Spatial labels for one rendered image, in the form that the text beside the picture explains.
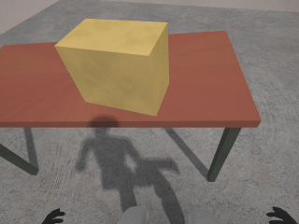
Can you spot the right robot hand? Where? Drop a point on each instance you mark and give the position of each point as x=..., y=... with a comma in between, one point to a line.
x=279, y=213

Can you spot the left robot hand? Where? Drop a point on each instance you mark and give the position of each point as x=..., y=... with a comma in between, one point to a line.
x=55, y=213

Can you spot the robot right thigh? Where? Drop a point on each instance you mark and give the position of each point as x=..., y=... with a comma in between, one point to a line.
x=202, y=216

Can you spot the robot thigh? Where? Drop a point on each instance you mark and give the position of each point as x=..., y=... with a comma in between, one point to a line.
x=135, y=215
x=202, y=216

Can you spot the carton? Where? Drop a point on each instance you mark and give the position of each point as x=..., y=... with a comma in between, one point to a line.
x=120, y=64

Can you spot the robot left thigh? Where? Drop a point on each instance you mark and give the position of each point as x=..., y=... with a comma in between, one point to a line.
x=135, y=215

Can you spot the table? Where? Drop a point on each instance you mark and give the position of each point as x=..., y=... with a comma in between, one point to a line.
x=207, y=89

